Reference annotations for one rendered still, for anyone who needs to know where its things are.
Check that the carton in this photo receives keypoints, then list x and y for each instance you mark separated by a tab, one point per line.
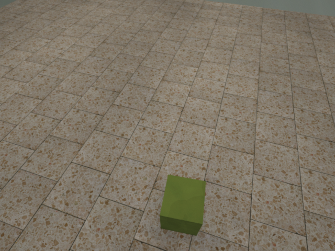
183	205

